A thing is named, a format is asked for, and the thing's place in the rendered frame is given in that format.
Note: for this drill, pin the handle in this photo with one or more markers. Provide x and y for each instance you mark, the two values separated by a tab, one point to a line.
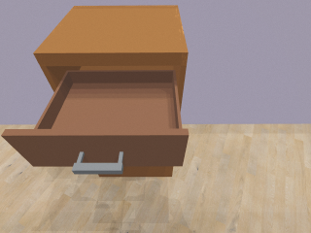
99	168

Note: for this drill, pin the drawer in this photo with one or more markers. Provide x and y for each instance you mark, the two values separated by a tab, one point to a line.
104	112

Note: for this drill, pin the cabinet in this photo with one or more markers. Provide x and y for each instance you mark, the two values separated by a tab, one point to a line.
118	37

